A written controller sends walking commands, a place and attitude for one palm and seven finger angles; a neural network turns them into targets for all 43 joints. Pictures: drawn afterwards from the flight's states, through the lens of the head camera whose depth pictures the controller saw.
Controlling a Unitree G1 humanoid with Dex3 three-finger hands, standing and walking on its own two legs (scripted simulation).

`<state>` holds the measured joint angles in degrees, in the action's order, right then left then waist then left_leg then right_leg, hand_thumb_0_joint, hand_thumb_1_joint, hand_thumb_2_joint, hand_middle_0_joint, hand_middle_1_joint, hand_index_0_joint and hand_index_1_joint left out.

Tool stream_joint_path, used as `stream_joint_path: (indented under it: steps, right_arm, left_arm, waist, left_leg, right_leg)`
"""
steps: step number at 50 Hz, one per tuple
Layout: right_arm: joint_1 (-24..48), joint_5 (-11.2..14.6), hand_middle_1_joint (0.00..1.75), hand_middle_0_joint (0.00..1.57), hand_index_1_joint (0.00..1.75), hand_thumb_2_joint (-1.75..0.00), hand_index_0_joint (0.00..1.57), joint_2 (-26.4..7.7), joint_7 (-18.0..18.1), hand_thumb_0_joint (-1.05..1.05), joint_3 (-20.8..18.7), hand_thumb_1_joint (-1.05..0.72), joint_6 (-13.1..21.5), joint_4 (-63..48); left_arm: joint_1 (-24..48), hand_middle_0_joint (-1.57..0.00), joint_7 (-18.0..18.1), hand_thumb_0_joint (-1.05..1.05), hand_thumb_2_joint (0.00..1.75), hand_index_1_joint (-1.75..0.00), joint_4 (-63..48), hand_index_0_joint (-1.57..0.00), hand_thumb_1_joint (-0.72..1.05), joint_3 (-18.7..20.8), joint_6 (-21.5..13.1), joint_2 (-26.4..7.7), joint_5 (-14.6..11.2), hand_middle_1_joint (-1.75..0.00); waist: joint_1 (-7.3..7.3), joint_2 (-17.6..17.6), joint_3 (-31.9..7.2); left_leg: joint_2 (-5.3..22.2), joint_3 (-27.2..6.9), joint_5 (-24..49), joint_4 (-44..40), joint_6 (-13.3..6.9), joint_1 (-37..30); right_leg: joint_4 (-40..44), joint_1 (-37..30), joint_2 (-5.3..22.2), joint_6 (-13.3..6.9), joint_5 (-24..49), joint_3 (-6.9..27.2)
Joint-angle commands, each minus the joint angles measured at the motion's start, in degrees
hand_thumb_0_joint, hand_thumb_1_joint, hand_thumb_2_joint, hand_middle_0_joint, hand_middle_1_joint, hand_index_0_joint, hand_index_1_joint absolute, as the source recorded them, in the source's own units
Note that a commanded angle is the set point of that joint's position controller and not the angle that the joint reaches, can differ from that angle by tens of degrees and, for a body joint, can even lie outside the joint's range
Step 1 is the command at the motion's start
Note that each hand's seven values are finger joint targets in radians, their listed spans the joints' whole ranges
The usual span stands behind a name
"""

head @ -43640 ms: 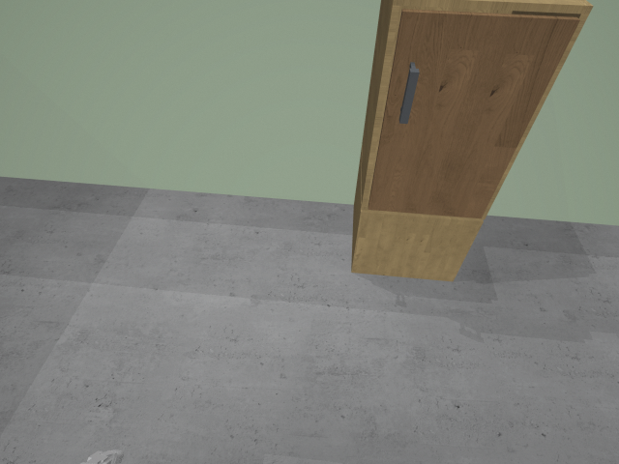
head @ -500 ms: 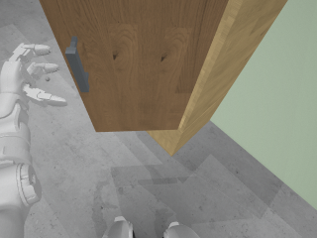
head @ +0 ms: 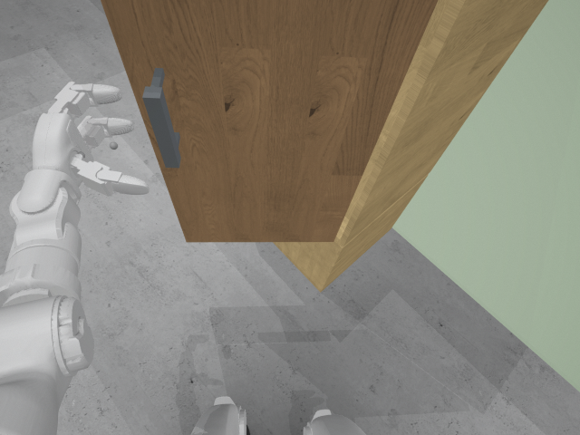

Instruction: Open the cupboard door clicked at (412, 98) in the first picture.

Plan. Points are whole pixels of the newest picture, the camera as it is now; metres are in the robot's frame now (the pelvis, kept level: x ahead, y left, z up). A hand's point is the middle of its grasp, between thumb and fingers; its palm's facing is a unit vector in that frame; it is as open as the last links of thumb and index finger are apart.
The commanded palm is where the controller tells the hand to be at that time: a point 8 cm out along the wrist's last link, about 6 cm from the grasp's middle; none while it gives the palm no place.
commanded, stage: slide the fingers in behind the handle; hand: left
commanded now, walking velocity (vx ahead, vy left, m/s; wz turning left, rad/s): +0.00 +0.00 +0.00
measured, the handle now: (166, 121) +0.52 +0.15 +0.10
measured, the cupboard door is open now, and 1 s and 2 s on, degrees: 50 51 51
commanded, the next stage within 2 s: move the hooked fingers beside the handle in 1.68 s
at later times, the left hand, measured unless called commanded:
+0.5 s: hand (130, 141) +0.49 +0.20 +0.09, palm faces +0.01 -1.00 -0.01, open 14.0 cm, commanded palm +0.47 +0.24 +0.09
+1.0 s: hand (136, 150) +0.48 +0.19 +0.09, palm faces +0.06 -1.00 -0.01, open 14.7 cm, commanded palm +0.45 +0.20 +0.09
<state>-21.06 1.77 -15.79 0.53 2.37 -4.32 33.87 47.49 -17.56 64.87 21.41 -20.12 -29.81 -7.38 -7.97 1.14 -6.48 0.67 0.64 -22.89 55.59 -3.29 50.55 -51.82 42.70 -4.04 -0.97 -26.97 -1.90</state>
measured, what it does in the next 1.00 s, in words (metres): stands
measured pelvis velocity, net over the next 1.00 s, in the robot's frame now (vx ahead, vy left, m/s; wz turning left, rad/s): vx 0.01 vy -0.01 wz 0.03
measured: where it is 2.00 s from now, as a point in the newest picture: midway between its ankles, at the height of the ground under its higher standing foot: outside the picture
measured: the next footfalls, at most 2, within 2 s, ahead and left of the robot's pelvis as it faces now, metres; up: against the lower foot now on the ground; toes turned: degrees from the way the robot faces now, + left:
none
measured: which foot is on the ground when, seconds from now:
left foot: down 0.00-1.00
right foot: down 0.00-1.00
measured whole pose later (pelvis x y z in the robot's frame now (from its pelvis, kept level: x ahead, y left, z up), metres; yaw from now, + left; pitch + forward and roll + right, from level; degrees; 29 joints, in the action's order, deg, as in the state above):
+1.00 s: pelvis +0.01 -0.01 +0.00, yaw +2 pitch +17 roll -4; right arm -20.9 1.4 -15.3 -1.1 0.6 -2.6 37.5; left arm 46.0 -9.1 61.2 13.6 -21.1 -22.8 -9.9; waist -5.8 2.0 -6.7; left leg -0.1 -1.2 -23.5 56.2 -2.6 50.0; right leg -52.0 41.3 -3.7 -1.6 -28.1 -3.7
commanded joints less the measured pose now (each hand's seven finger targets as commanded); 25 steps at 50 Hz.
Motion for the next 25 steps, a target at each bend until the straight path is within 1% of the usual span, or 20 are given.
stream_joint_path:
  steps: [1, 2, 3, 4, 5, 6, 7, 8, 9, 11, 13, 14, 16, 17, 18, 19, 20, 22, 24, 25]
  right_arm:
    - [-8.65, -0.02, 0.30, 0.20, 0.30, -0.90, 0.20, -11.01, 1.35, 0.00, -4.34, -0.90, 0.93, -2.78]
    - [-8.61, -0.03, 0.30, 0.20, 0.30, -0.90, 0.20, -10.97, 1.40, 0.00, -4.22, -0.90, 0.99, -2.43]
    - [-8.73, -0.10, 0.30, 0.20, 0.30, -0.90, 0.20, -10.87, 1.53, 0.00, -4.26, -0.90, 1.18, -2.53]
    - [-8.93, 0.00, 0.30, 0.20, 0.30, -0.90, 0.20, -11.14, 1.58, 0.00, -4.35, -0.90, 1.18, -2.23]
    - [-9.06, -0.13, 0.30, 0.20, 0.30, -0.90, 0.20, -11.19, 1.68, 0.00, -4.28, -0.90, 1.10, -2.00]
    - [-9.01, -0.06, 0.30, 0.20, 0.30, -0.90, 0.20, -10.97, 1.58, 0.00, -4.23, -0.90, 1.30, -1.96]
    - [-9.15, -0.08, 0.30, 0.20, 0.30, -0.90, 0.20, -10.97, 1.55, 0.00, -4.34, -0.90, 1.38, -1.53]
    - [-9.59, -0.20, 0.30, 0.20, 0.30, -0.90, 0.20, -10.91, 1.66, 0.00, -4.25, -0.90, 1.52, -1.46]
    - [-9.81, -0.12, 0.30, 0.20, 0.30, -0.90, 0.20, -11.38, 1.68, 0.00, -4.45, -0.90, 1.51, -1.37]
    - [-9.95, -0.28, 0.30, 0.20, 0.30, -0.90, 0.20, -11.00, 1.36, 0.00, -4.60, -0.90, 1.60, -1.61]
    - [-10.32, -0.49, 0.30, 0.20, 0.30, -0.90, 0.20, -10.93, 1.26, 0.00, -4.48, -0.90, 1.64, -1.40]
    - [-10.43, -0.42, 0.30, 0.20, 0.30, -0.90, 0.20, -11.24, 1.20, 0.00, -4.54, -0.90, 1.51, -1.37]
    - [-10.31, -0.42, 0.30, 0.20, 0.30, -0.90, 0.20, -10.73, 0.89, 0.00, -4.54, -0.90, 1.56, -1.82]
    - [-10.30, -0.51, 0.30, 0.20, 0.30, -0.90, 0.20, -10.81, 0.82, 0.00, -4.69, -0.90, 1.44, -1.79]
    - [-10.62, -0.54, 0.30, 0.20, 0.30, -0.90, 0.20, -10.86, 0.90, 0.00, -4.45, -0.90, 1.33, -1.85]
    - [-10.69, -0.40, 0.30, 0.20, 0.30, -0.90, 0.20, -11.09, 0.90, 0.00, -4.53, -0.90, 1.22, -1.98]
    - [-10.24, -0.50, 0.30, 0.20, 0.30, -0.90, 0.20, -10.67, 0.75, 0.00, -4.49, -0.90, 1.23, -2.05]
    - [-10.13, -0.49, 0.30, 0.20, 0.30, -0.90, 0.20, -10.49, 0.53, 0.00, -4.66, -0.90, 1.34, -2.04]
    - [-10.22, -0.38, 0.30, 0.20, 0.30, -0.90, 0.20, -10.52, 0.54, 0.00, -4.98, -0.90, 1.34, -2.01]
    - [-10.16, -0.48, 0.30, 0.20, 0.30, -0.90, 0.20, -10.23, 0.41, 0.00, -4.91, -0.90, 1.32, -1.82]
  left_arm:
    - [26.69, -0.30, -0.84, 0.00, 0.30, -1.20, -11.40, -0.30, -0.50, 2.06, -4.28, -16.15, -1.31, -1.20]
    - [27.28, -0.30, -1.11, 0.00, 0.30, -1.20, -10.57, -0.30, -0.50, 1.12, -4.14, -15.50, -1.42, -1.20]
    - [28.58, -0.30, -1.36, 0.00, 0.30, -1.20, -12.30, -0.30, -0.50, 1.06, -4.63, -15.08, -1.97, -1.20]
    - [27.49, -0.30, -1.62, 0.00, 0.30, -1.20, -11.56, -0.30, -0.50, 1.86, -4.57, -16.01, -1.62, -1.20]
    - [26.79, -0.30, -1.71, 0.00, 0.30, -1.20, -10.42, -0.30, -0.50, 1.83, -4.23, -16.42, -1.71, -1.20]
    - [28.23, -0.30, -2.09, 0.00, 0.30, -1.20, -10.68, -0.30, -0.50, -0.25, -4.00, -13.89, -1.81, -1.20]
    - [28.21, -0.30, -2.15, 0.00, 0.30, -1.20, -9.76, -0.30, -0.50, -0.76, -3.59, -13.18, -1.87, -1.20]
    - [28.30, -0.30, -2.11, 0.00, 0.30, -1.20, -9.13, -0.30, -0.50, -0.22, -3.47, -13.06, -2.57, -1.20]
    - [28.49, -0.30, -2.17, 0.00, 0.30, -1.20, -10.20, -0.30, -0.50, 0.62, -3.52, -14.54, -2.23, -1.20]
    - [27.10, -0.30, -1.76, 0.00, 0.30, -1.20, -11.45, -0.30, -0.50, 0.06, -3.42, -12.97, -2.36, -1.20]
    - [26.85, -0.30, -1.05, 0.00, 0.30, -1.20, -10.83, -0.30, -0.50, 1.19, -3.20, -13.80, -2.63, -1.20]
    - [27.36, -0.30, -0.74, 0.00, 0.30, -1.20, -11.37, -0.30, -0.50, 2.37, -3.34, -15.83, -1.92, -1.20]
    - [27.21, -0.30, -0.16, 0.00, 0.30, -1.20, -12.44, -0.30, -0.50, 0.74, -3.37, -13.59, -1.71, -1.20]
    - [25.41, -0.30, 0.30, 0.00, 0.30, -1.20, -11.51, -0.30, -0.50, 2.00, -3.20, -14.66, -1.49, -1.20]
    - [25.68, -0.30, 0.71, 0.00, 0.30, -1.20, -10.99, -0.30, -0.50, 2.65, -3.29, -15.41, -1.73, -1.20]
    - [26.18, -0.30, 0.97, 0.00, 0.30, -1.20, -11.49, -0.30, -0.50, 3.63, -3.46, -16.95, -1.17, -1.20]
    - [26.37, -0.30, 1.07, 0.00, 0.30, -1.20, -11.61, -0.30, -0.50, 1.79, -3.41, -14.84, -1.10, -1.20]
    - [27.02, -0.30, 1.06, 0.00, 0.30, -1.20, -13.31, -0.30, -0.50, 0.21, -3.99, -12.93, -0.91, -1.20]
    - [26.69, -0.30, 1.29, 0.00, 0.30, -1.20, -14.84, -0.30, -0.50, 0.60, -4.67, -12.35, -1.31, -1.20]
    - [25.61, -0.30, 1.30, 0.00, 0.30, -1.20, -13.98, -0.30, -0.50, -0.63, -4.26, -10.51, -1.68, -1.20]
  waist:
    - [-1.22, 5.64, -22.32]
    - [-1.63, 6.03, -21.16]
    - [-1.53, 7.48, -22.29]
    - [-1.17, 7.35, -24.03]
    - [-1.24, 7.34, -22.93]
    - [-1.94, 7.70, -22.57]
    - [-2.35, 6.91, -21.40]
    - [-2.26, 6.19, -20.98]
    - [-1.95, 7.13, -22.90]
    - [-1.28, 7.88, -24.58]
    - [-1.17, 6.96, -23.68]
    - [-0.74, 6.99, -25.09]
    - [-0.96, 7.40, -24.61]
    - [-0.49, 6.85, -24.10]
    - [-0.95, 5.27, -23.04]
    - [-0.56, 4.97, -24.08]
    - [-1.03, 6.66, -23.79]
    - [-1.04, 8.20, -24.04]
    - [-0.88, 8.09, -26.56]
    - [-1.10, 7.59, -25.89]
  left_leg:
    - [1.20, -5.40, 18.27, -4.84, 0.94, -27.64]
    - [1.20, -5.51, 17.02, -5.08, 0.94, -27.11]
    - [1.06, -5.61, 18.41, -4.75, 0.93, -28.23]
    - [1.23, -5.50, 18.44, -4.77, 0.99, -28.95]
    - [1.33, -5.90, 18.24, -4.89, 1.14, -28.60]
    - [1.22, -5.85, 17.49, -4.92, 1.02, -28.41]
    - [1.35, -5.88, 16.33, -4.89, 0.94, -27.86]
    - [1.10, -5.85, 16.99, -4.77, 0.77, -27.33]
    - [1.37, -5.86, 17.62, -4.82, 0.95, -28.37]
    - [1.28, -5.96, 18.95, -4.86, 1.05, -29.64]
    - [0.97, -5.51, 19.24, -4.30, 0.83, -27.68]
    - [1.17, -5.55, 19.39, -4.44, 0.97, -27.91]
    - [1.04, -5.30, 19.51, -4.52, 0.85, -27.88]
    - [1.04, -5.00, 18.88, -4.39, 0.81, -27.09]
    - [0.84, -4.84, 19.35, -4.23, 0.56, -25.61]
    - [0.95, -4.79, 19.47, -4.27, 0.65, -25.32]
    - [0.82, -4.60, 18.96, -4.25, 0.68, -25.63]
    - [1.02, -5.02, 19.03, -4.46, 0.95, -27.71]
    - [1.16, -5.12, 21.79, -4.06, 1.05, -30.27]
    - [1.12, -5.09, 21.81, -3.97, 1.02, -29.99]
  right_leg:
    - [6.29, 2.65, -0.05, -0.38, 15.91, 0.90]
    - [6.57, 3.02, -0.07, -0.44, 14.86, 0.83]
    - [6.21, 2.82, -0.07, -0.71, 15.59, 0.70]
    - [6.23, 3.08, -0.15, -0.53, 15.62, 0.85]
    - [6.21, 3.38, -0.16, -0.71, 15.11, 0.62]
    - [6.35, 4.29, -0.11, -0.51, 14.58, 0.67]
    - [6.68, 5.01, -0.12, -0.50, 13.59, 0.51]
    - [6.61, 4.14, -0.23, -0.67, 14.19, 0.38]
    - [6.38, 4.63, -0.17, -0.55, 14.63, 0.60]
    - [6.29, 4.20, -0.20, -0.63, 15.12, 0.39]
    - [6.00, 2.75, -0.25, -0.74, 16.16, 0.40]
    - [5.70, 2.74, -0.22, -0.56, 16.31, 0.58]
    - [5.93, 2.37, -0.26, -0.49, 16.73, 0.64]
    - [6.12, 1.98, -0.30, -0.50, 16.53, 0.72]
    - [5.98, 0.97, -0.43, -0.52, 17.53, 0.71]
    - [5.65, 0.59, -0.37, -0.32, 18.03, 1.00]
    - [5.87, 1.01, -0.29, -0.30, 17.64, 1.02]
    - [5.83, 2.16, -0.39, -0.53, 16.84, 0.69]
    - [5.58, 2.30, -0.55, -0.56, 18.55, 0.68]
    - [5.73, 2.05, -0.61, -0.56, 18.83, 0.57]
